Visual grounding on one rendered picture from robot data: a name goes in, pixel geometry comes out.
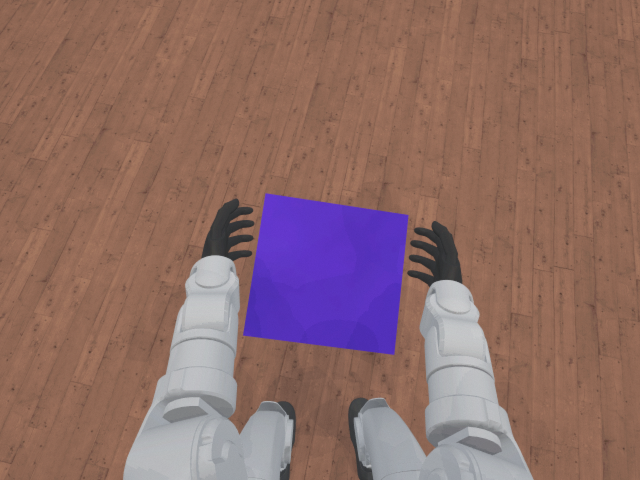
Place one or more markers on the robot right forearm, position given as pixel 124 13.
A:
pixel 463 406

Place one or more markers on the robot right foot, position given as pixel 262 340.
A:
pixel 354 408

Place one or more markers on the carton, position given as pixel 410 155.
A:
pixel 327 274

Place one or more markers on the robot left upper arm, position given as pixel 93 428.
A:
pixel 207 447

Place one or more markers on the robot left forearm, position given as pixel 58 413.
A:
pixel 199 377

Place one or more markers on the robot right upper arm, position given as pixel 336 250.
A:
pixel 455 461

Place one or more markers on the robot right hand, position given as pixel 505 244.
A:
pixel 446 265

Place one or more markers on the robot left hand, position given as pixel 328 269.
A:
pixel 218 241

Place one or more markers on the robot right shin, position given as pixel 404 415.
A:
pixel 373 403

